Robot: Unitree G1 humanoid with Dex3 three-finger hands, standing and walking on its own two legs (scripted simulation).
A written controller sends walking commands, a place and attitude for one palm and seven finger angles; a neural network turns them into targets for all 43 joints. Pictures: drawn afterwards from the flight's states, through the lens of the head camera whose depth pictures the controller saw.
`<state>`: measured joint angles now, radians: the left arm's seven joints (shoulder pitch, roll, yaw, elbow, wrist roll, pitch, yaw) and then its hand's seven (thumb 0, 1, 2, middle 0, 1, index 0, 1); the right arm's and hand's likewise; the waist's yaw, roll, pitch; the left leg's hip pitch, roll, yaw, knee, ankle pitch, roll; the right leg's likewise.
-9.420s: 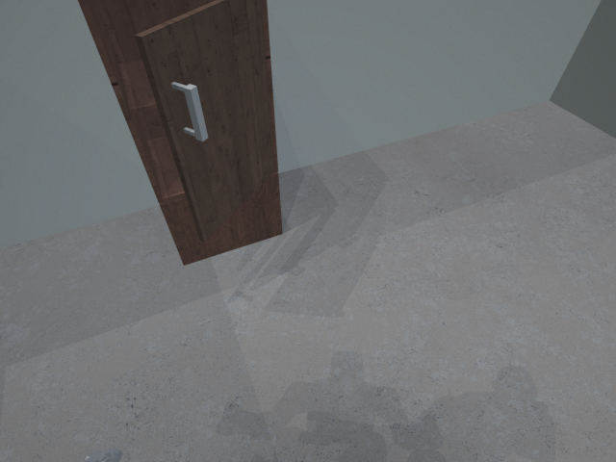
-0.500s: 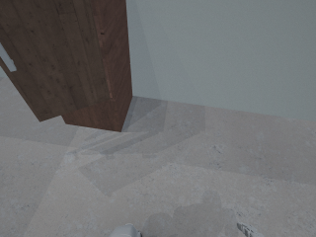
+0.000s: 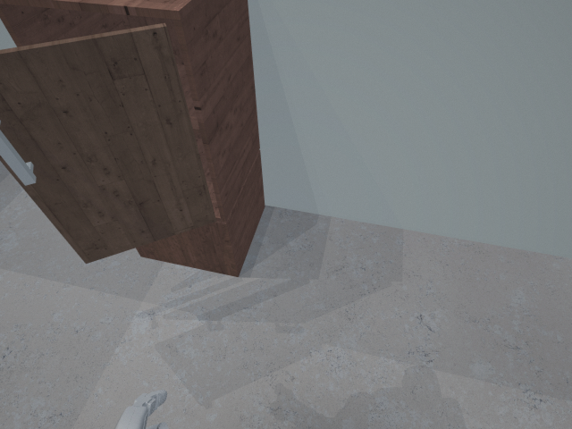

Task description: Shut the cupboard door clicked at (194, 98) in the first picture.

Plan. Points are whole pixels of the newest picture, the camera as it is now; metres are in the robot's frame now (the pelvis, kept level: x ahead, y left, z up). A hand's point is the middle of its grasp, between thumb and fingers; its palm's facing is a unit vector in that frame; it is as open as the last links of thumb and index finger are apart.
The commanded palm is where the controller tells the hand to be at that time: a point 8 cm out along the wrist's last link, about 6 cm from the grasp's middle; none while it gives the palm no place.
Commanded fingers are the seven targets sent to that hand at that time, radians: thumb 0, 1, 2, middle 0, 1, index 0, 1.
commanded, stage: turn to face it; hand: left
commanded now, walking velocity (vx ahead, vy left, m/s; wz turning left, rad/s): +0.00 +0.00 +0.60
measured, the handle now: (12, 151) +0.61 +0.55 +0.04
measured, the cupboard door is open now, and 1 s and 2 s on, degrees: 37 37 37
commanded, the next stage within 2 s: take the last steps up to it in 0.66 s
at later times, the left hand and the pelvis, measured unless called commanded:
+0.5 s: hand out of the picture -0.04 +0.21 -0.18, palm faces +0.38 -0.89 -0.25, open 7.4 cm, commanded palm none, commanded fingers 0.00 0.90 0.90 -0.20 -0.30 -0.20 -0.30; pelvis +0.01 +0.01 -0.01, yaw +19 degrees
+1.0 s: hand out of the picture -0.02 +0.17 -0.15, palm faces +0.49 -0.84 -0.25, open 7.4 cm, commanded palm none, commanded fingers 0.00 0.90 0.90 -0.20 -0.30 -0.20 -0.30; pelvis +0.03 -0.01 +0.00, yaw +27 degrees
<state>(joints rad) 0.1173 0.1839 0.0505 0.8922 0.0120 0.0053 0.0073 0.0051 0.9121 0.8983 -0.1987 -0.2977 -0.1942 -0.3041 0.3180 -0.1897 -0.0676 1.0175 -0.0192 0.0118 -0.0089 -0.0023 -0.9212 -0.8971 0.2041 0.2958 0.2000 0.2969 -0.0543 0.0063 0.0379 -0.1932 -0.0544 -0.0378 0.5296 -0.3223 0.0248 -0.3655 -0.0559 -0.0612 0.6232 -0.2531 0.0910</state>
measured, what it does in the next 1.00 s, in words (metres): steps on the spot, turning left: right foot, then left foot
